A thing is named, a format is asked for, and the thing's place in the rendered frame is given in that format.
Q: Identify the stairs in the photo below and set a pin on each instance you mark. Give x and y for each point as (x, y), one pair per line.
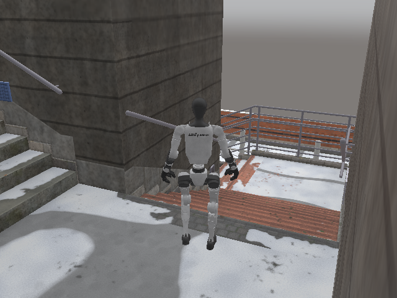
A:
(225, 179)
(28, 179)
(306, 219)

